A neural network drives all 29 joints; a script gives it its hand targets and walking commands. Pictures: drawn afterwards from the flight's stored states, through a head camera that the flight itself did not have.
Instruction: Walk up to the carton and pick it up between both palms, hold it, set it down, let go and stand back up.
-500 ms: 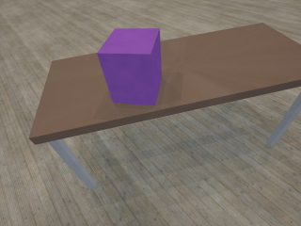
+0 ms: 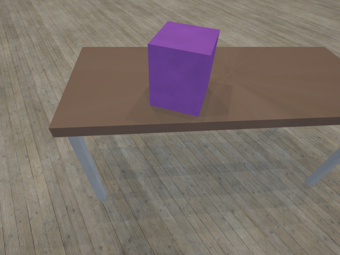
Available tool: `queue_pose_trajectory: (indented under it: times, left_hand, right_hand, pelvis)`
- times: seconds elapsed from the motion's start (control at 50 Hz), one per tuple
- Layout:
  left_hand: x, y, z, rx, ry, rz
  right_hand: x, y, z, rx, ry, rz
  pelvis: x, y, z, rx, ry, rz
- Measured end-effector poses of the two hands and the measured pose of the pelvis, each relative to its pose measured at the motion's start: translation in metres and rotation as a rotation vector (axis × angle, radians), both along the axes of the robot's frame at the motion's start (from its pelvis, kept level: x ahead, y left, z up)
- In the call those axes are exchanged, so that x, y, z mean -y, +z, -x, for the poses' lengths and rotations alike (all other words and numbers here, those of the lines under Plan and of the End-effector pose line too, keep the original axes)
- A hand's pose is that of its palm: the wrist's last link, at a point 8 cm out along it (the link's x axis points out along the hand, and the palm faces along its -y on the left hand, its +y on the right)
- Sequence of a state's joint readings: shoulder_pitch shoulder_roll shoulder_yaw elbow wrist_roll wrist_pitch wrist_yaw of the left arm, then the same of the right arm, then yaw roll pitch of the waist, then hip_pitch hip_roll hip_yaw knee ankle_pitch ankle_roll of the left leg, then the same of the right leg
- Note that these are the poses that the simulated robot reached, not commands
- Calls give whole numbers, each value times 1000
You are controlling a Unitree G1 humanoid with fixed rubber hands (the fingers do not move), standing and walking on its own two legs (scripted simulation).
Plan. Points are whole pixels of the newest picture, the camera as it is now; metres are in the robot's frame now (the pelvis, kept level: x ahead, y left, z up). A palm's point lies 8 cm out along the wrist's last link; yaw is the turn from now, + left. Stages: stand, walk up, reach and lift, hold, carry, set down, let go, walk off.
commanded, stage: walk up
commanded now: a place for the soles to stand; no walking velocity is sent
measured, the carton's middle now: (183, 69) +0.76 -0.05 +0.06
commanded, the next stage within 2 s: none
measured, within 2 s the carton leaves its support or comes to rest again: neither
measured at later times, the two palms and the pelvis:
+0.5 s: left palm out of the picture +0.13 +0.27 -0.06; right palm out of the picture +0.12 -0.36 -0.07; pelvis +0.04 -0.04 +0.01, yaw +0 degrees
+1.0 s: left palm out of the picture +0.14 +0.29 -0.07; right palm out of the picture +0.13 -0.35 -0.07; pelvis +0.04 -0.03 +0.00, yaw +2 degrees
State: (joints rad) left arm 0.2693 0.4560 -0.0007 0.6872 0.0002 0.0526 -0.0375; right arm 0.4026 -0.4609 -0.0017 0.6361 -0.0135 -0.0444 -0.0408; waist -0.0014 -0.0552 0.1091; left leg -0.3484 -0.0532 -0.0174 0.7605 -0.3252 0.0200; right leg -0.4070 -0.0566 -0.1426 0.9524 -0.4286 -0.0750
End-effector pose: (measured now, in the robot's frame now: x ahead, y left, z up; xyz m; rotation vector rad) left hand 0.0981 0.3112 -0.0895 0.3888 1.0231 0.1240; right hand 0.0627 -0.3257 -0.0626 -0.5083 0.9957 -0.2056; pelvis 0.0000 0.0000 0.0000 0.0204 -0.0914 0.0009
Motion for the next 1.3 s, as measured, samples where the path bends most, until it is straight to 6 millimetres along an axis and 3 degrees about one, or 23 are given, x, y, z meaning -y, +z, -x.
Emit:
queue_pose_trajectory:
  times: [0.18, 0.28, 0.42, 0.58, 0.7, 0.84, 0.92, 1.02, 1.3]
  left_hand:
    - [18, 1, 3, -59, -1, -24]
    - [34, 18, 2, -62, -3, -50]
    - [39, 34, -19, -48, -4, -83]
    - [33, 19, -50, 29, -1, -58]
    - [36, 18, -64, 68, -11, -57]
    - [36, 30, -42, 37, 6, -69]
    - [30, 28, -33, 14, 14, -63]
    - [23, 13, -39, 35, 15, -44]
    - [13, 15, -38, 44, 16, -37]
  right_hand:
    - [24, -9, -11, -31, 10, -11]
    - [32, -13, -22, -33, 2, -59]
    - [37, -13, -44, -39, 14, -83]
    - [29, -16, -63, -20, 39, -55]
    - [30, -20, -61, -5, 38, -57]
    - [31, -11, -71, 18, 46, -66]
    - [27, -8, -71, 11, 54, -63]
    - [18, -12, -70, 14, 61, -44]
    - [8, -5, -75, 30, 72, -37]
  pelvis:
    - [20, -2, -9, -43, -5, -25]
    - [38, 8, -19, -53, -7, -27]
    - [45, 16, -35, -70, -2, -43]
    - [37, 3, -42, -63, 20, -18]
    - [38, -2, -38, -55, 17, -17]
    - [41, 9, -39, -44, 23, -28]
    - [36, 10, -38, -51, 28, -21]
    - [27, 0, -35, -49, 32, -4]
    - [17, 3, -33, -48, 35, 10]
